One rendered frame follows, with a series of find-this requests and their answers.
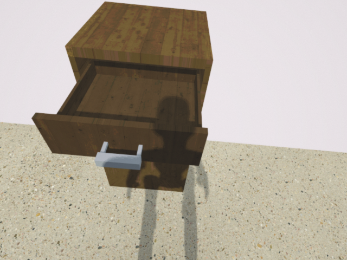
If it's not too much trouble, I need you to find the drawer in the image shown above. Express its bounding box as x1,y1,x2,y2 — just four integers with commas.
32,59,208,166

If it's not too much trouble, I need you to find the cabinet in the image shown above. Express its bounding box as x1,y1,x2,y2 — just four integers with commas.
65,2,213,192

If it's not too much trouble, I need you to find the handle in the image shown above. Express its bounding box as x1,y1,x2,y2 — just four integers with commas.
94,142,143,170

